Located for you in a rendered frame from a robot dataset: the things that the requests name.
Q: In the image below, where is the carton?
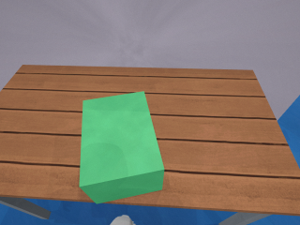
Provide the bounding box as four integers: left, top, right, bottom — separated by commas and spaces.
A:
79, 91, 165, 204

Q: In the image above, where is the table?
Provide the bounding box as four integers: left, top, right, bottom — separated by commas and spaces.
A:
0, 65, 300, 225

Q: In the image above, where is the left robot thigh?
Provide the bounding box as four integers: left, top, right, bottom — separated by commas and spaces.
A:
110, 216, 136, 225

